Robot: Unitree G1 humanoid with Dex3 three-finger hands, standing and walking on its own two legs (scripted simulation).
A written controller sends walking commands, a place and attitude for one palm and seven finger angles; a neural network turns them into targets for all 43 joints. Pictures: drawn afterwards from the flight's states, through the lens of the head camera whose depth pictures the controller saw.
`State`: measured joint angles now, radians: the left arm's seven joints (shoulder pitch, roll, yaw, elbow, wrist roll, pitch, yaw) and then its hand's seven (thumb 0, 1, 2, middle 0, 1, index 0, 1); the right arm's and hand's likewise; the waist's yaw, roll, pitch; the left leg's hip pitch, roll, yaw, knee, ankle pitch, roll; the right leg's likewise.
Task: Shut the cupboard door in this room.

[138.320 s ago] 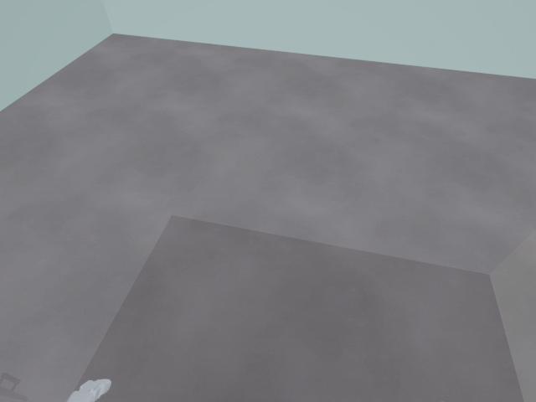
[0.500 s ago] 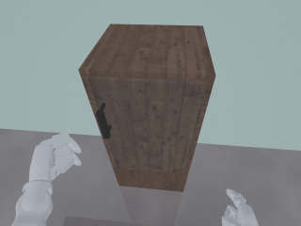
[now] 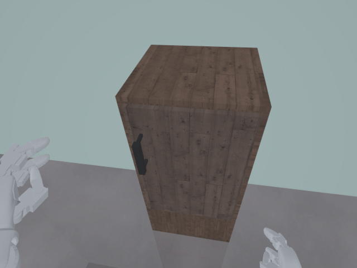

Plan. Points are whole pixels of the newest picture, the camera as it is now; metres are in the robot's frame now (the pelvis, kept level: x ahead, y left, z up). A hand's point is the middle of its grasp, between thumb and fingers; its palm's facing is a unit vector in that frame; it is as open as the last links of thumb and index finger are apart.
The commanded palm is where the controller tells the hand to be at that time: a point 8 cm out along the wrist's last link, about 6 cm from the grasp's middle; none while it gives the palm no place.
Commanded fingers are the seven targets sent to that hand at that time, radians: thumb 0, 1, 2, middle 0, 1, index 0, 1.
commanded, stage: draw the hand back to the body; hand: left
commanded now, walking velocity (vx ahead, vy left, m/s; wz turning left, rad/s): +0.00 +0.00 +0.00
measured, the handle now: (141, 154) +0.47 +0.19 -0.05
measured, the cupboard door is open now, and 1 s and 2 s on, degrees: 0 0 0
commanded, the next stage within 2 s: step back with the hand held close in 0.38 s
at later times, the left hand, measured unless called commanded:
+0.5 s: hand (46, 190) +0.19 +0.25 +0.17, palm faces +0.46 -0.79 -0.39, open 7.4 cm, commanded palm +0.14 +0.29 +0.18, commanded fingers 0.00 0.90 0.90 -0.20 -0.30 -0.20 -0.30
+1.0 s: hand (31, 204) +0.16 +0.27 +0.16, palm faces +0.40 -0.78 -0.48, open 7.4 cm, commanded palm +0.11 +0.30 +0.18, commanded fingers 0.00 0.90 0.90 -0.20 -0.30 -0.20 -0.30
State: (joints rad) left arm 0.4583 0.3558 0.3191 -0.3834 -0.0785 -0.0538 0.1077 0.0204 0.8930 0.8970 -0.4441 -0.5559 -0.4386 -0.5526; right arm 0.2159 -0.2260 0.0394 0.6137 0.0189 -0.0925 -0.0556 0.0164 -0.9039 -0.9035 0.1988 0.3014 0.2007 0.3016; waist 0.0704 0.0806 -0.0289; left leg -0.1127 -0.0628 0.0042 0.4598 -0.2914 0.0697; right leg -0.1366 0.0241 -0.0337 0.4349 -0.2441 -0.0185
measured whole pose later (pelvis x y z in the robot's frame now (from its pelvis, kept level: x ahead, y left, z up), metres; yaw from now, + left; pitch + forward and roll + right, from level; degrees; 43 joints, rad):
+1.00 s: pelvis -0.04 +0.01 -0.01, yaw -2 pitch +1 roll -1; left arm 0.56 0.43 0.42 -0.45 -0.07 -0.15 0.14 0.02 0.89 0.90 -0.21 -0.30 -0.21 -0.30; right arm 0.20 -0.24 -0.02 0.56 0.02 0.04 -0.08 0.02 -0.91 -0.90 0.20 0.30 0.20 0.30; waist 0.00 0.03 -0.04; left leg -0.29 -0.07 0.04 0.53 -0.26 0.08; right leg -0.33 0.02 -0.01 0.52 -0.20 -0.01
